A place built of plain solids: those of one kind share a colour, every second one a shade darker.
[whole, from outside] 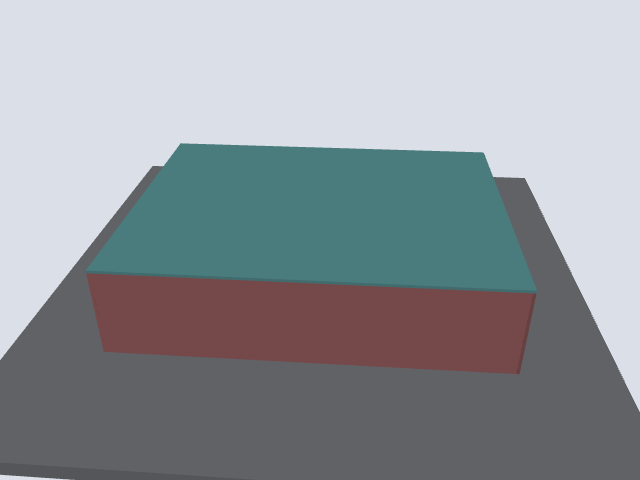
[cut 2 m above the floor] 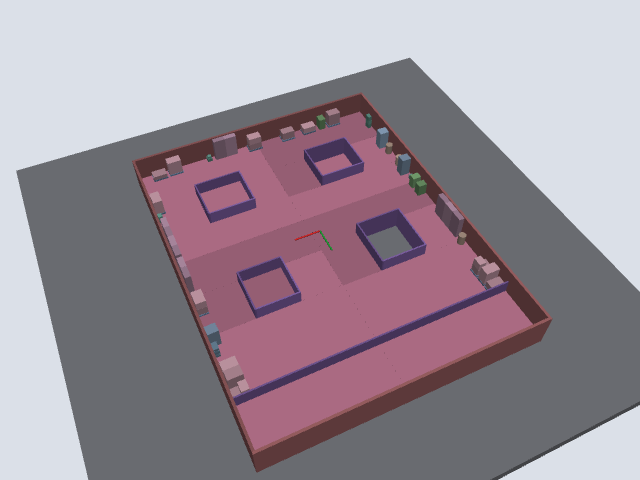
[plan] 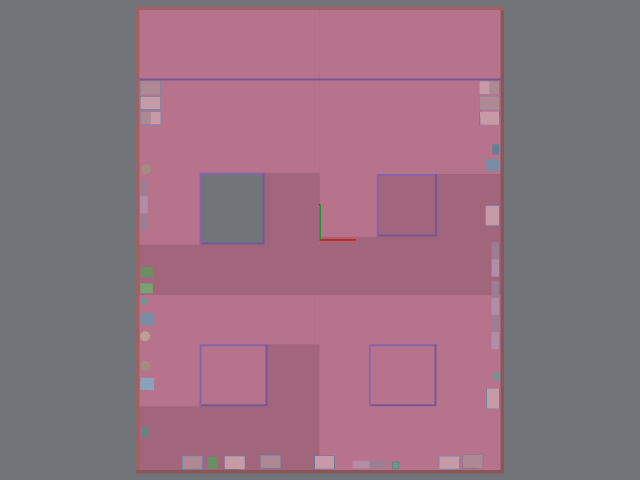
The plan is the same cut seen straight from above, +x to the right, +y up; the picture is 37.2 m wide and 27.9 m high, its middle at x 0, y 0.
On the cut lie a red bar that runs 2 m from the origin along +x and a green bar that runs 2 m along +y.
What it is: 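A closed goods hall without a stair; its walked floor is a bank 0.86 m over the ground, with five rectangular fields in it; some sunk deep, some a low step down, some level and merely marked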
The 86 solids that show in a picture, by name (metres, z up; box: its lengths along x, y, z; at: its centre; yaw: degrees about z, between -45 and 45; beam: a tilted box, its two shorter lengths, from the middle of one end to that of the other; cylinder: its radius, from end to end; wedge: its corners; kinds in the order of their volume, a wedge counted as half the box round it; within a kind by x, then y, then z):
{
 "floor_1": {"box": [3.51, 3.61, 0.91], "at": [-8.76, -7.86, 0.41]},
 "floor_2": {"box": [3.51, 4.17, 0.91], "at": [-8.76, 1.82, 0.41]},
 "floor_3": {"box": [10.49, 3.73, 0.91], "at": [-5.27, -11.53, 0.41]},
 "floor_4": {"box": [10.49, 2.85, 0.91], "at": [-5.27, -4.63, 0.41]},
 "floor_5": {"box": [10.49, 2.94, 0.91], "at": [-5.27, -1.73, 0.41]},
 "floor_6": {"box": [10.49, 9.49, 0.91], "at": [-5.27, 8.65, 0.41]},
 "floor_7": {"box": [4.0, 3.65, 0.2], "at": [-5.03, -7.86, 0.05]},
 "floor_8": {"box": [3.2, 4.17, 0.91], "at": [-1.62, 1.82, 0.41]},
 "floor_9": {"box": [3.03, 3.61, 0.91], "at": [-1.54, -7.86, 0.41]},
 "floor_10": {"box": [3.32, 3.64, 0.91], "at": [1.64, 2.02, 0.41]},
 "floor_11": {"box": [3.54, 3.68, 0.8], "at": [5.05, 2.02, 0.35]},
 "floor_12": {"box": [10.54, 10.19, 0.91], "at": [5.25, -8.3, 0.41]},
 "floor_13": {"box": [10.54, 3.4, 0.91], "at": [5.25, -1.5, 0.41]},
 "floor_14": {"box": [10.54, 9.55, 0.91], "at": [5.25, 8.62, 0.41]},
 "floor_15": {"box": [3.72, 3.64, 0.91], "at": [8.66, 2.02, 0.41]},
 "wall_1": {"box": [0.2, 26.74, 6.27], "at": [-10.6, 0.0, 3.09]},
 "wall_2": {"box": [21.39, 0.2, 6.27], "at": [0.0, -13.47, 3.09]},
 "wall_3": {"box": [21.39, 0.2, 6.27], "at": [0.0, 13.47, 3.09]},
 "wall_4": {"box": [0.2, 26.74, 6.27], "at": [10.6, 0.0, 3.09]},
 "roof_1": {"box": [21.39, 27.14, 0.2], "at": [0.0, 0.0, 6.32]},
 "guard_wall_1": {"box": [0.12, 3.61, 1.8], "at": [-6.95, -7.86, 1.05]},
 "guard_wall_2": {"box": [0.12, 4.17, 2.0], "at": [-6.94, 1.82, 0.95]},
 "guard_wall_3": {"box": [3.54, 0.12, 2.0], "at": [-5.11, -0.2, 0.95]},
 "guard_wall_4": {"box": [3.54, 0.12, 2.0], "at": [-5.11, 3.85, 0.95]},
 "guard_wall_5": {"box": [3.72, 0.12, 1.8], "at": [-5.03, -9.61, 1.05]},
 "guard_wall_6": {"box": [3.72, 0.12, 1.8], "at": [-5.03, -6.11, 1.05]},
 "guard_wall_7": {"box": [0.12, 4.17, 2.0], "at": [-3.28, 1.82, 0.95]},
 "guard_wall_8": {"box": [0.12, 3.61, 1.8], "at": [-3.11, -7.86, 1.05]},
 "guard_wall_9": {"box": [20.99, 0.12, 1.09], "at": [0.0, 9.33, 1.41]},
 "guard_wall_10": {"box": [0.12, 3.61, 1.09], "at": [2.9, -7.86, 1.41]},
 "guard_wall_11": {"box": [0.12, 3.64, 1.2], "at": [3.36, 2.02, 1.35]},
 "guard_wall_12": {"box": [3.7, 0.12, 1.09], "at": [4.81, -9.6, 1.41]},
 "guard_wall_13": {"box": [3.7, 0.12, 1.09], "at": [4.81, -6.11, 1.41]},
 "guard_wall_14": {"box": [3.26, 0.12, 1.2], "at": [5.05, 0.26, 1.35]},
 "guard_wall_15": {"box": [3.26, 0.12, 1.2], "at": [5.05, 3.78, 1.35]},
 "guard_wall_16": {"box": [0.12, 3.61, 1.09], "at": [6.71, -7.86, 1.41]},
 "guard_wall_17": {"box": [0.12, 3.64, 1.2], "at": [6.74, 2.02, 1.35]},
 "load_1": {"box": [1.14, 0.72, 1.23], "at": [-9.86, 7.96, 1.62], "yaw": -0.1},
 "load_2": {"box": [1.11, 0.77, 0.56], "at": [-9.86, 8.85, 1.29], "yaw": 0.3},
 "load_3": {"box": [1.14, 0.72, 0.65], "at": [-9.84, 7.09, 1.33], "yaw": -0.1},
 "load_4": {"box": [0.57, 0.72, 0.65], "at": [-9.56, 7.08, 1.98], "yaw": 0.1},
 "load_5": {"box": [1.11, 0.74, 1.19], "at": [-7.42, -12.93, 1.6], "yaw": 0.4},
 "load_6": {"box": [1.16, 0.75, 0.53], "at": [-4.96, -12.94, 1.27], "yaw": -0.3},
 "load_7": {"box": [1.14, 0.7, 0.74], "at": [-2.87, -12.89, 1.38]},
 "load_8": {"box": [1.11, 0.75, 0.6], "at": [0.26, -12.93, 1.9], "yaw": -0.2},
 "load_9": {"box": [1.11, 0.75, 0.6], "at": [0.27, -12.93, 1.31]},
 "load_10": {"box": [1.14, 0.72, 1.27], "at": [7.51, -12.94, 1.64], "yaw": 0.1},
 "load_11": {"box": [1.15, 0.76, 0.35], "at": [8.89, -12.88, 1.18], "yaw": -0.1},
 "load_12": {"box": [0.57, 0.76, 0.51], "at": [9.56, 8.85, 1.77]},
 "load_13": {"box": [1.15, 0.76, 0.51], "at": [9.83, 8.84, 1.26], "yaw": -0.3},
 "load_14": {"box": [1.11, 0.77, 1.42], "at": [9.85, 7.95, 1.72], "yaw": -0.3},
 "load_15": {"box": [1.11, 0.77, 1.15], "at": [9.86, 7.08, 1.58], "yaw": 0.4},
 "load_16": {"box": [0.76, 1.12, 0.7], "at": [10.02, 1.42, 1.36]},
 "load_17": {"box": [0.76, 1.12, 0.7], "at": [10.02, 1.42, 2.06], "yaw": -0.1},
 "load_18": {"box": [0.72, 1.16, 1.34], "at": [10.05, -9.21, 1.68], "yaw": 0.2},
 "shelving_1": {"box": [0.45, 1.0, 2.1], "at": [-10.23, 1.04, 1.91]},
 "shelving_2": {"box": [0.45, 1.0, 2.1], "at": [-10.23, 2.04, 1.91]},
 "shelving_3": {"box": [0.45, 1.0, 2.1], "at": [-10.23, 3.04, 1.91]},
 "shelving_4": {"box": [1.0, 0.45, 2.1], "at": [2.38, -13.05, 1.91]},
 "shelving_5": {"box": [1.0, 0.45, 2.1], "at": [3.38, -13.05, 1.91]},
 "shelving_6": {"box": [0.45, 1.0, 2.1], "at": [10.19, -5.85, 1.91]},
 "shelving_7": {"box": [0.45, 1.0, 2.1], "at": [10.19, -4.85, 1.91]},
 "shelving_8": {"box": [0.45, 1.0, 2.1], "at": [10.19, -3.85, 1.91]},
 "shelving_9": {"box": [0.45, 1.0, 2.1], "at": [10.19, -2.85, 1.91]},
 "shelving_10": {"box": [0.45, 1.0, 2.1], "at": [10.19, -1.63, 1.91]},
 "shelving_11": {"box": [0.45, 1.0, 2.1], "at": [10.19, -0.63, 1.91]},
 "cage_trolley_1": {"box": [0.8, 0.72, 1.66], "at": [-10.04, -8.37, 1.69], "yaw": -2.1},
 "cage_trolley_2": {"box": [0.8, 0.72, 1.66], "at": [-10.04, -4.61, 1.69], "yaw": -1.1},
 "cage_trolley_3": {"box": [0.8, 0.72, 1.66], "at": [10.06, 4.35, 1.69], "yaw": 2.7},
 "bin_1": {"box": [0.72, 0.58, 1.06], "at": [-10.08, -2.81, 1.39]},
 "bin_2": {"box": [0.72, 0.58, 1.06], "at": [-10.07, -1.87, 1.39]},
 "bin_3": {"box": [0.58, 0.72, 1.06], "at": [-6.24, -12.95, 1.39]},
 "pallet_1": {"box": [1.2, 0.8, 0.14], "at": [-9.86, 7.96, 0.94]},
 "pallet_2": {"box": [1.2, 0.8, 0.14], "at": [-9.85, 8.84, 0.94]},
 "pallet_3": {"box": [1.2, 0.8, 0.14], "at": [-9.84, 7.09, 0.94]},
 "pallet_4": {"box": [1.2, 0.8, 0.14], "at": [-2.87, -12.89, 0.94]},
 "pallet_5": {"box": [1.2, 0.8, 0.14], "at": [0.26, -12.92, 0.94]},
 "pallet_6": {"box": [1.2, 0.8, 0.14], "at": [9.86, 7.09, 0.94]},
 "pallet_7": {"box": [1.2, 0.8, 0.14], "at": [9.86, 7.96, 0.94]},
 "pallet_8": {"box": [0.8, 1.2, 0.14], "at": [10.04, -9.21, 0.94]},
 "drum_1": {"cylinder": 0.29, "from": [-10.17, -5.6, 0.86], "to": [-10.17, -5.6, 1.74]},
 "drum_2": {"cylinder": 0.29, "from": [-10.16, -7.31, 0.86], "to": [-10.16, -7.31, 1.74]},
 "drum_3": {"cylinder": 0.29, "from": [-10.11, 4.12, 0.86], "to": [-10.11, 4.12, 1.74]},
 "carton_1": {"box": [0.32, 0.51, 0.42], "at": [-10.18, -11.16, 1.9], "yaw": -1.0},
 "carton_2": {"box": [0.34, 0.41, 0.36], "at": [10.22, -7.94, 1.41], "yaw": 3.4},
 "crate_1": {"box": [0.4, 0.6, 0.2], "at": [10.22, 5.27, 1.76], "yaw": -0.4}
}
